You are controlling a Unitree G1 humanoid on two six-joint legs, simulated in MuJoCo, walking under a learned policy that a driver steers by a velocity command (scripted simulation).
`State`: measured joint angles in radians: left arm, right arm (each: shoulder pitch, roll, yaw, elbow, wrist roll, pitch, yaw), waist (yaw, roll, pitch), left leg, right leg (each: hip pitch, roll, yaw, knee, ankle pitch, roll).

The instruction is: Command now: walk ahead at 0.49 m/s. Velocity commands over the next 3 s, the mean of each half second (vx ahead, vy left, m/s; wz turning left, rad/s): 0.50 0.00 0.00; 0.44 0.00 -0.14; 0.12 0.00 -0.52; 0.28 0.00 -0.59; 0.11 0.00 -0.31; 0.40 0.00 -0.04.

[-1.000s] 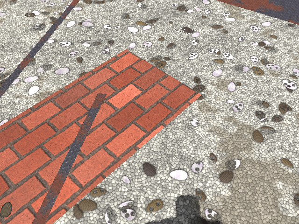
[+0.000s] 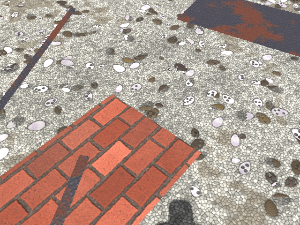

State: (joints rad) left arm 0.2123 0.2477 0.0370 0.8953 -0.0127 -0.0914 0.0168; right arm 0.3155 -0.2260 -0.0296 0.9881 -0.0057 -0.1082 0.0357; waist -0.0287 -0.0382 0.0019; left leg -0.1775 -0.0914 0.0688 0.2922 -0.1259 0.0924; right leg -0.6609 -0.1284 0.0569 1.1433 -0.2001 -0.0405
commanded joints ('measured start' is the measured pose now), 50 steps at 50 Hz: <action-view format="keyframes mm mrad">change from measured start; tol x32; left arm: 1 37 47 14 -42 13 4 7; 50 197 64 54 8 -13 66 18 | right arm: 1 -40 -131 -20 -54 1 -18 -19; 50 -197 -103 -38 -161 -20 4 -25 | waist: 1 47 77 55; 17 146 -239 -384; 39 84 -25 98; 45 -79 302 -493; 50 61 152 -91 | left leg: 1 -107 279 -208 -209 60 171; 13 192 346 -185 -15 196 86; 15 59 242 -93 374 380 30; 18 -619 98 -193 1057 -374 -24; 39 -515 169 -89 229 123 -35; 43 136 176 -102 232 240 43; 45 609 560 -690 143 530 242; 50 -51 383 -147 0 482 107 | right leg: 1 -23 -43 2 -135 158 27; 12 57 46 -50 -624 141 -10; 15 570 51 -37 -643 124 -96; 17 1069 -284 681 -832 -63 -292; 22 533 -108 191 -963 139 -168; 34 608 -74 4 -1035 238 -153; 42 690 -75 33 -704 620 -98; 45 46 211 75 153 -439 50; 50 148 30 7 86 -208 54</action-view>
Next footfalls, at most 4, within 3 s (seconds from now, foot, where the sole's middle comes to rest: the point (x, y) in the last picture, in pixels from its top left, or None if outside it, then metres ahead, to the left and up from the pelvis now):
0.30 right None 0.34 -0.17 -0.78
0.86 left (135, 196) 0.65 0.07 -0.78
1.36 right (188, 192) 0.67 -0.17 -0.78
1.82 left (152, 160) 0.85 -0.01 -0.78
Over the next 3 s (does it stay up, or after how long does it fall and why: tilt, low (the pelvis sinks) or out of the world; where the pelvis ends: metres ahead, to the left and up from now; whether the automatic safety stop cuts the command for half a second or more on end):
stays up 0.92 -0.26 0.00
